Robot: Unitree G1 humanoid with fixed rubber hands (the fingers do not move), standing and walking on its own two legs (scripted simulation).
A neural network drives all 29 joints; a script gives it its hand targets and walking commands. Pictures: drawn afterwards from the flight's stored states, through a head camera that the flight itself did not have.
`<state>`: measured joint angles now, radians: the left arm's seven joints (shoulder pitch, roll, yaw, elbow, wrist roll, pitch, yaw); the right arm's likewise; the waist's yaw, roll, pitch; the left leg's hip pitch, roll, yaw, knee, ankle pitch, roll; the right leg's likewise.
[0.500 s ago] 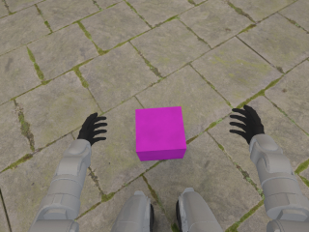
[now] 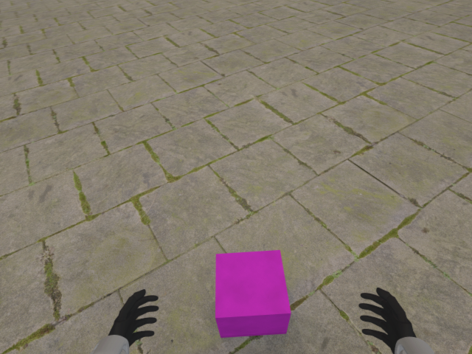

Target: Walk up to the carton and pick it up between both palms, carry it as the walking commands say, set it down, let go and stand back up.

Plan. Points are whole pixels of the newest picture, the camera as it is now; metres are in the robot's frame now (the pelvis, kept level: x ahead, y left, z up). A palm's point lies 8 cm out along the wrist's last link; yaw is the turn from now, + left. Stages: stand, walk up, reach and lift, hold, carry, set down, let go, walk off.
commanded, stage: let go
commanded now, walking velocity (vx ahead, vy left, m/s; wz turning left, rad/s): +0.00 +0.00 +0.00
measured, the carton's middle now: (250, 293) +0.50 +0.01 -0.65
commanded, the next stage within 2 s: stand in 0.30 s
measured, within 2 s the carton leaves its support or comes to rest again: neither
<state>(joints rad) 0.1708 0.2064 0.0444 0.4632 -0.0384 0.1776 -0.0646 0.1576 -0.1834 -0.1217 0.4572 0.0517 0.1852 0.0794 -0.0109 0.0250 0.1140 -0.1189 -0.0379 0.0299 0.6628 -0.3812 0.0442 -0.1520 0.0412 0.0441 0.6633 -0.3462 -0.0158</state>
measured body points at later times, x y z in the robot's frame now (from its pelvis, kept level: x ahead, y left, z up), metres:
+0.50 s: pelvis +0.01 +0.00 +0.00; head -0.03 +0.00 +0.45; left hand +0.19 +0.25 -0.05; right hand +0.19 -0.26 -0.05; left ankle +0.00 +0.09 -0.72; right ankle +0.02 -0.11 -0.72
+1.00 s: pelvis +0.02 +0.00 +0.00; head -0.03 -0.01 +0.45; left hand +0.20 +0.25 -0.05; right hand +0.19 -0.28 -0.06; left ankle +0.00 +0.09 -0.72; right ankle +0.02 -0.11 -0.72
